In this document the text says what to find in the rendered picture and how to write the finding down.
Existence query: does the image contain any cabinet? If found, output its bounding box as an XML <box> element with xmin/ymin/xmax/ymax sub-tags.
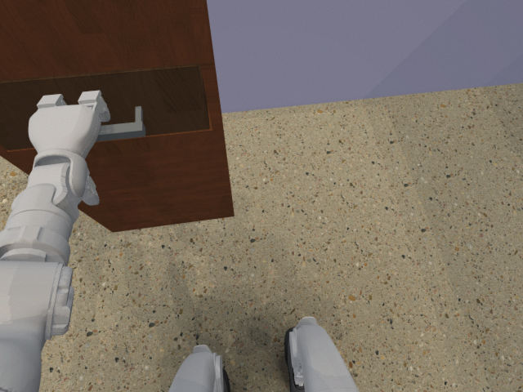
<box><xmin>0</xmin><ymin>0</ymin><xmax>235</xmax><ymax>232</ymax></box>

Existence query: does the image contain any handle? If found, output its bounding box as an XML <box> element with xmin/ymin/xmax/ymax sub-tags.
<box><xmin>96</xmin><ymin>106</ymin><xmax>145</xmax><ymax>142</ymax></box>

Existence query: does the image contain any left robot forearm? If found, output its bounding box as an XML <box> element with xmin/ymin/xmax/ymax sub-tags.
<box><xmin>0</xmin><ymin>149</ymin><xmax>87</xmax><ymax>266</ymax></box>

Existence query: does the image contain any robot left shin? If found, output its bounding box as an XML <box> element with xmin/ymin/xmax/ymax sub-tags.
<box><xmin>193</xmin><ymin>345</ymin><xmax>212</xmax><ymax>354</ymax></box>

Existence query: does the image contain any robot left hand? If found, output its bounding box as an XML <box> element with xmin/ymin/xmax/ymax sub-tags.
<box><xmin>29</xmin><ymin>91</ymin><xmax>110</xmax><ymax>206</ymax></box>

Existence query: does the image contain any drawer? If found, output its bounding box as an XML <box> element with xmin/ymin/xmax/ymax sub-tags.
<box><xmin>0</xmin><ymin>63</ymin><xmax>210</xmax><ymax>150</ymax></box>

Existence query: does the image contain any right robot foot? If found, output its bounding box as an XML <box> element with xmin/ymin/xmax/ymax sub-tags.
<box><xmin>284</xmin><ymin>327</ymin><xmax>305</xmax><ymax>392</ymax></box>

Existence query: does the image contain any left robot upper arm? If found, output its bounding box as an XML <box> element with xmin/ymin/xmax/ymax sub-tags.
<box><xmin>0</xmin><ymin>261</ymin><xmax>74</xmax><ymax>392</ymax></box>

